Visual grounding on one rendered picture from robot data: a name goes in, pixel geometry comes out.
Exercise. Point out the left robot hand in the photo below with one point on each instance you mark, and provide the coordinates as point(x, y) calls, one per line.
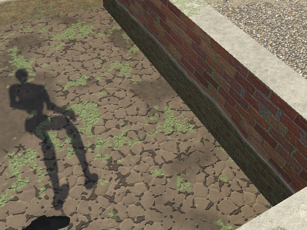
point(48, 223)

